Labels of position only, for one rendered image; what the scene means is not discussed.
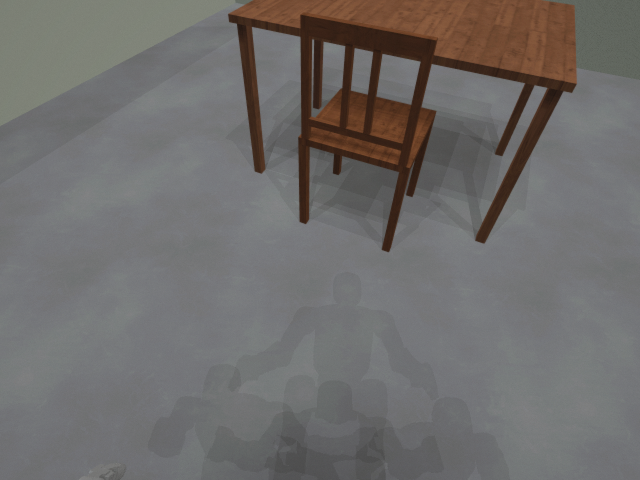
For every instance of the table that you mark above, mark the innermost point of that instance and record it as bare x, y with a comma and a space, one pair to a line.
528, 41

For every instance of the chair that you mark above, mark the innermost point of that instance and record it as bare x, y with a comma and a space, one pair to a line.
363, 127

